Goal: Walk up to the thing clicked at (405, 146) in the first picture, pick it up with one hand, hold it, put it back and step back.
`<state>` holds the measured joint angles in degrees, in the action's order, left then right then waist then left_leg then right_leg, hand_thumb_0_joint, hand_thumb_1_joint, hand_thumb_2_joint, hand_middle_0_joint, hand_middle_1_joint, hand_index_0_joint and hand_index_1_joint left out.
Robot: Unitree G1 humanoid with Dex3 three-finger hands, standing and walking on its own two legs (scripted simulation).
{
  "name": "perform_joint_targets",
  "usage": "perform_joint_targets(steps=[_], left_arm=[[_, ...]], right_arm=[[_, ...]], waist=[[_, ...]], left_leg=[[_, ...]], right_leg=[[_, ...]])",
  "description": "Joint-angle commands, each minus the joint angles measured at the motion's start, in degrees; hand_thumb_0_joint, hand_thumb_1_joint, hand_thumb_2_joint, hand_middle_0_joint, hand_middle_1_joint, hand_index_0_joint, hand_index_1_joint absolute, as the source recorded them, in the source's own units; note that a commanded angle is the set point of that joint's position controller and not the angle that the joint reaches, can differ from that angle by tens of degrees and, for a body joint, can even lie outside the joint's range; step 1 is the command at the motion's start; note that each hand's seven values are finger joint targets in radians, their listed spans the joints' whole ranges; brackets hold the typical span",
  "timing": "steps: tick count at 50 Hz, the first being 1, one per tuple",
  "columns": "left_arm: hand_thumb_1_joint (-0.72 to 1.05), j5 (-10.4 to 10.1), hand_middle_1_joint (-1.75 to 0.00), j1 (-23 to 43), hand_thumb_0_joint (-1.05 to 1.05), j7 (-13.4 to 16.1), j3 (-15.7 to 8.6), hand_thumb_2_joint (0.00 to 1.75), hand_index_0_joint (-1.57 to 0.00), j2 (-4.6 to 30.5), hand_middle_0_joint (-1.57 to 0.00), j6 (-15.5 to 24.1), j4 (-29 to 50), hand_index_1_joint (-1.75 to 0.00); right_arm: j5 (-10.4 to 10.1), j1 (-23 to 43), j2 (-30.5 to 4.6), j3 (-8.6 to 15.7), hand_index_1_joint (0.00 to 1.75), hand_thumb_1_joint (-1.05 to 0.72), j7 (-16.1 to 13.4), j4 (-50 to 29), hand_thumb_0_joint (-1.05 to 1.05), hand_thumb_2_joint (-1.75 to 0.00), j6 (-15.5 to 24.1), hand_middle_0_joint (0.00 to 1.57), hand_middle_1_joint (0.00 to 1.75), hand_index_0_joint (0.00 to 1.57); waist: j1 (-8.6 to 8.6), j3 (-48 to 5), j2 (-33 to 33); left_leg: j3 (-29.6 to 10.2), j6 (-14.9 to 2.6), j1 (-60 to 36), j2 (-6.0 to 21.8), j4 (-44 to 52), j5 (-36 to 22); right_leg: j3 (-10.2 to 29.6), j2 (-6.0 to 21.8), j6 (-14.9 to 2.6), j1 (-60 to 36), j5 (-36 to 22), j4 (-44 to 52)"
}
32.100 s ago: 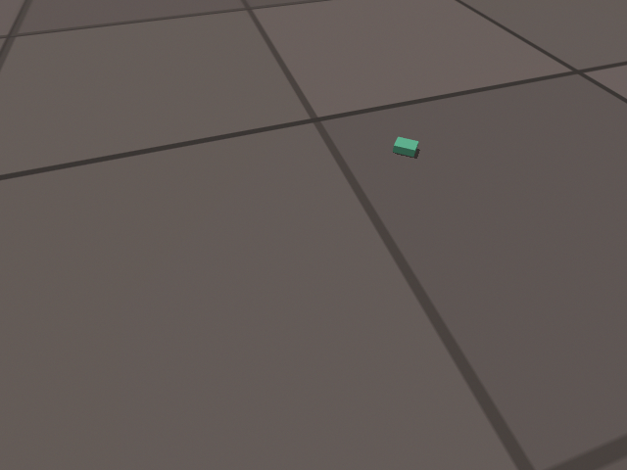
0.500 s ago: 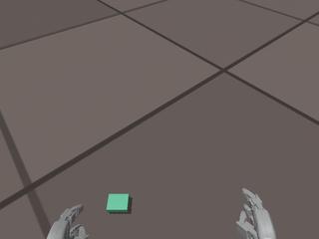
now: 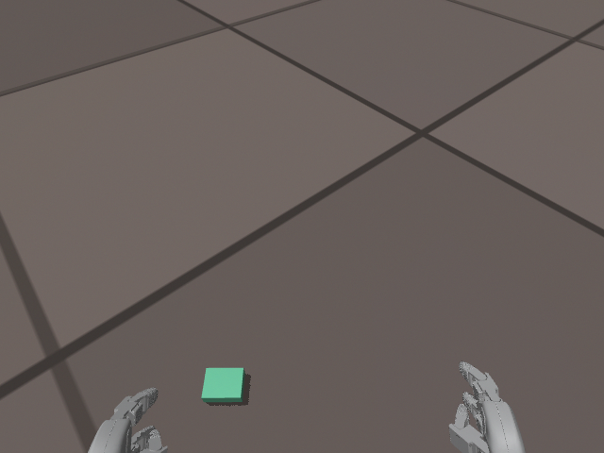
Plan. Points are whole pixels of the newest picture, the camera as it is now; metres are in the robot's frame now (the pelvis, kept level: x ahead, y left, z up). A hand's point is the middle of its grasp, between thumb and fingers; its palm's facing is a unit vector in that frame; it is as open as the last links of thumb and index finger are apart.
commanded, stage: home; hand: left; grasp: from above
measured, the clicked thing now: (224, 384) +0.45 +0.23 -0.69
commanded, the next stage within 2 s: stand in 0.40 s
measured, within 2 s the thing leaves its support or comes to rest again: neither
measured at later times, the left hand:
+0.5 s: hand out of the picture +0.16 +0.18 -0.05, palm faces +0.04 -0.98 -0.20, open 7.4 cm
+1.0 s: hand out of the picture +0.06 +0.24 -0.11, palm faces +0.04 -0.94 -0.33, open 7.4 cm
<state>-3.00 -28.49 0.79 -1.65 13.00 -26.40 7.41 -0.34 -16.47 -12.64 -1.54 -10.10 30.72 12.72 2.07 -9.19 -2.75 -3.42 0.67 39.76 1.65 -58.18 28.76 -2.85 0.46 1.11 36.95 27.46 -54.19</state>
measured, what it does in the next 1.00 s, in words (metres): stands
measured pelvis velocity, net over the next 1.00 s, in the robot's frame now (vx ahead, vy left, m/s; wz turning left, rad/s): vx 0.00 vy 0.00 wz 0.00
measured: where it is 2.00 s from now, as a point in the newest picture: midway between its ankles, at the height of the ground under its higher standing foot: outside the picture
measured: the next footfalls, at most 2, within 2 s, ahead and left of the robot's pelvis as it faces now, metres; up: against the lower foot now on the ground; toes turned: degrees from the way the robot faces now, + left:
none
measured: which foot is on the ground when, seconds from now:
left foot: down 0.00-1.00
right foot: down 0.00-1.00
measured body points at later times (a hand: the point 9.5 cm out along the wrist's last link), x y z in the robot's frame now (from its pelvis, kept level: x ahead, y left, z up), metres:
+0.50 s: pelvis +0.00 +0.00 +0.00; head +0.02 +0.00 +0.45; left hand +0.16 +0.23 -0.03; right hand +0.16 -0.25 -0.06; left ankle +0.00 +0.12 -0.68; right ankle +0.00 -0.14 -0.68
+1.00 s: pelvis +0.00 +0.00 +0.05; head +0.01 +0.00 +0.50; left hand +0.06 +0.29 -0.08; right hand +0.08 -0.27 -0.08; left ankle +0.00 +0.12 -0.68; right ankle +0.00 -0.14 -0.68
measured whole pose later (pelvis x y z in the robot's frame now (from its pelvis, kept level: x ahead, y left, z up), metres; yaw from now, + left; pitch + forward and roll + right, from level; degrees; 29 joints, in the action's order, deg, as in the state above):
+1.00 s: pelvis +0.00 +0.00 +0.05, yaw +0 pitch -2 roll +0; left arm 2.0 -12.7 1.7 -2.6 15.8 -1.5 -53.8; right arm 2.6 -10.7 -16.0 2.5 -1.3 56.3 0.5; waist -1.5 3.0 -0.3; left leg -1.0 -0.2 13.9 -0.5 -33.7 17.8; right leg -1.0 2.7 1.7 13.2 18.2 -33.4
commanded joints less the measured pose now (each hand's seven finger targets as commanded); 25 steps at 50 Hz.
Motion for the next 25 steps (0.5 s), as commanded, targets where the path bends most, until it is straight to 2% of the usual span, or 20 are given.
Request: perform_joint_targets(steps=[1,2,3,4,6,7,8,9,11,13,16,18,20,22,23,24,25], left_arm=[[0.9,0.1,-0.3,1.5,0.0,0.8,-3.9,0.9,-0.2,6.1,-0.2,3.1,11.5,-0.3],[0.9,0.2,-0.3,1.8,0.0,0.6,-2.9,0.9,-0.2,5.6,-0.2,3.2,12.0,-0.3],[0.9,0.1,-0.3,-0.6,0.0,0.7,-4.2,0.9,-0.2,6.3,-0.2,2.7,9.3,-0.3],[0.9,0.2,-0.3,0.9,0.0,0.5,-3.1,0.9,-0.2,6.0,-0.2,2.9,10.7,-0.3],[0.9,0.2,-0.3,1.9,0.0,0.6,-3.3,0.9,-0.2,6.1,-0.2,3.2,12.3,-0.3],[0.9,0.2,-0.3,0.3,0.0,0.7,-3.6,0.9,-0.2,5.9,-0.2,2.9,10.0,-0.3],[0.9,0.1,-0.3,1.5,0.0,0.6,-3.1,0.9,-0.2,6.0,-0.2,3.2,11.8,-0.3],[0.9,0.2,-0.3,0.5,0.0,0.7,-3.7,0.9,-0.2,6.0,-0.2,2.9,9.4,-0.3],[0.9,0.0,-0.3,1.7,0.0,0.7,-3.4,0.9,-0.2,5.8,-0.2,3.1,10.6,-0.3],[0.9,0.1,-0.3,0.3,0.0,0.8,-4.5,0.9,-0.2,6.5,-0.2,3.0,9.6,-0.3],[0.9,0.2,-0.3,0.6,0.0,0.7,-3.6,0.9,-0.2,6.5,-0.2,3.2,11.8,-0.3],[0.9,0.2,-0.3,0.9,0.0,0.7,-3.1,0.9,-0.2,6.1,-0.2,3.1,11.2,-0.3],[0.9,0.1,-0.3,1.8,0.0,0.8,-3.6,0.9,-0.2,6.4,-0.2,3.4,12.1,-0.3],[0.9,0.1,-0.3,0.7,0.0,0.9,-3.8,0.9,-0.2,6.2,-0.2,3.3,11.1,-0.3],[0.9,0.1,-0.3,1.0,0.0,0.8,-2.9,0.9,-0.2,5.7,-0.2,3.3,11.4,-0.3],[0.9,0.0,-0.3,0.3,0.0,0.8,-3.7,0.9,-0.2,6.1,-0.2,3.2,10.3,-0.3],[0.9,6.8,-0.3,17.2,0.0,3.1,-3.3,0.9,-0.2,10.9,-0.2,15.4,-9.8,-0.3]], right_arm=[[-0.2,3.9,-6.9,2.9,0.3,-0.9,-0.9,-9.4,0.0,-0.9,3.8,0.2,0.3,0.2],[-0.1,3.8,-7.0,2.8,0.3,-0.9,-0.8,-9.4,0.0,-0.9,3.9,0.2,0.3,0.2],[-0.2,3.6,-7.6,3.2,0.3,-0.9,-0.9,-8.7,0.0,-0.9,3.7,0.2,0.3,0.2],[-0.1,3.6,-7.5,3.1,0.3,-0.9,-0.9,-8.9,0.0,-0.9,3.7,0.2,0.3,0.2],[-0.1,3.6,-7.1,3.1,0.3,-0.9,-0.8,-8.9,0.0,-0.9,3.8,0.2,0.3,0.2],[-0.2,3.6,-7.5,3.2,0.3,-0.9,-0.9,-8.7,0.0,-0.9,3.6,0.2,0.3,0.2],[-0.2,3.7,-7.1,2.9,0.3,-0.9,-0.8,-9.1,0.0,-0.9,3.7,0.2,0.3,0.2],[-0.2,3.8,-7.5,3.1,0.3,-0.9,-0.8,-8.9,0.0,-0.9,3.6,0.2,0.3,0.2],[-0.1,3.9,-7.0,2.9,0.3,-0.9,-0.9,-9.3,0.0,-0.9,3.7,0.2,0.3,0.2],[-0.2,4.0,-7.1,3.0,0.3,-0.9,-0.9,-9.1,0.0,-0.9,3.7,0.2,0.3,0.2],[-0.2,3.7,-7.2,3.2,0.3,-0.9,-0.9,-9.4,0.0,-0.9,3.7,0.2,0.3,0.2],[-0.2,3.5,-7.4,3.2,0.3,-0.9,-0.9,-9.2,0.0,-0.9,3.6,0.2,0.3,0.2],[-0.2,3.7,-7.2,3.1,0.3,-0.9,-0.9,-9.0,0.0,-0.9,3.7,0.2,0.3,0.2],[-0.3,3.4,-7.4,3.3,0.3,-0.9,-0.9,-9.0,0.0,-0.9,3.6,0.2,0.3,0.2],[-0.3,4.1,-7.0,2.9,0.3,-0.9,-0.9,-9.5,0.0,-0.9,3.6,0.2,0.3,0.2],[-0.3,3.7,-7.4,3.3,0.3,-0.9,-0.9,-9.1,0.0,-0.9,3.5,0.2,0.3,0.2],[6.8,6.9,-12.9,4.9,0.3,-0.9,2.5,5.0,0.0,-0.9,-2.7,0.2,0.3,0.2]], waist=[[0.08,-4.9,0.9],[0.37,-5.5,-0.5],[0.03,-4.6,0.2],[0.55,-4.6,-0.5],[0.17,-5.9,-1.2],[0.22,-5.0,0.0],[-0.08,-5.2,-1.0],[0.37,-3.5,0.4],[0.45,-3.9,1.5],[-0.2,-4.0,1.7],[0.02,-6.1,0.1],[0.4,-4.5,-0.3],[0.41,-6.2,-0.6],[0.29,-5.2,-0.3],[0.07,-4.4,-0.5],[0.33,-4.2,0.8],[-4.27,7.8,3.7]], left_leg=[[1.2,-1.51,-4.8,-1.6,9.0,-12.8],[1.2,-1.38,-6.0,-1.5,9.2,-13.6],[1.0,-1.31,-5.7,-1.3,9.5,-13.1],[0.8,-1.21,-6.1,-1.3,9.7,-13.4],[0.4,-0.97,-6.7,-1.1,9.7,-15.0],[0.6,-1.06,-6.4,-1.1,9.6,-14.9],[0.7,-1.13,-6.0,-1.3,9.5,-15.1],[0.9,-1.31,-5.1,-1.3,9.5,-13.2],[1.5,-1.6,-4.6,-1.6,8.8,-12.0],[1.5,-1.57,-4.1,-1.7,9.0,-11.3],[1.3,-1.36,-5.8,-1.6,9.0,-13.4],[1.3,-1.33,-5.7,-1.5,9.2,-12.9],[0.9,-1.22,-6.3,-1.4,9.1,-14.4],[0.8,-1.23,-5.8,-1.3,9.2,-14.0],[1.1,-1.25,-5.4,-1.4,9.1,-14.2],[1.2,-1.43,-5.2,-1.4,8.9,-13.3],[-0.8,-3.93,-6.3,0.7,13.5,-24.9]], right_leg=[[-1.0,-1.4,-0.88,-3.2,-11.5,8.8],[-1.0,-1.4,-1.01,-3.1,-12.2,8.3],[-1.1,-1.6,-1.14,-2.9,-11.3,8.3],[-1.2,-1.6,-1.17,-2.6,-11.5,8.1],[-1.5,-1.7,-1.23,-3.0,-12.7,7.5],[-1.4,-1.7,-1.31,-3.0,-12.5,7.7],[-1.3,-1.6,-1.2,-2.9,-13.0,7.9],[-1.3,-1.7,-1.08,-2.3,-11.4,8.4],[-0.9,-1.3,-0.75,-2.5,-11.0,9.3],[-0.9,-1.3,-0.86,-3.0,-10.1,9.3],[-0.8,-1.3,-1.06,-3.4,-12.0,8.2],[-0.8,-1.4,-1.03,-2.5,-11.5,8.3],[-1.0,-1.5,-1.21,-3.3,-12.6,7.7],[-1.0,-1.6,-1.28,-2.8,-12.0,7.8],[-1.1,-1.5,-1.13,-2.5,-12.5,8.2],[-0.9,-1.5,-1.07,-2.8,-11.9,8.5],[3.3,3.1,-3.18,-13.5,-14.6,10.3]])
